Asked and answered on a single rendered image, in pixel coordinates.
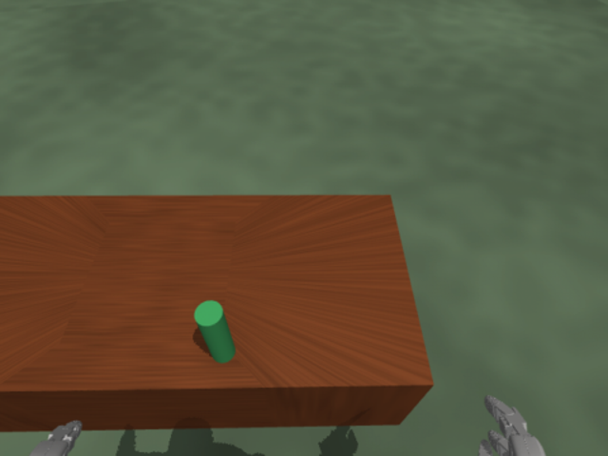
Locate left robot hand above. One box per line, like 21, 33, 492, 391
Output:
29, 421, 82, 456

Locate can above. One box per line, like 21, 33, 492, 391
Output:
194, 300, 236, 363

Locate right robot hand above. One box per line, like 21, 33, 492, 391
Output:
478, 395, 546, 456

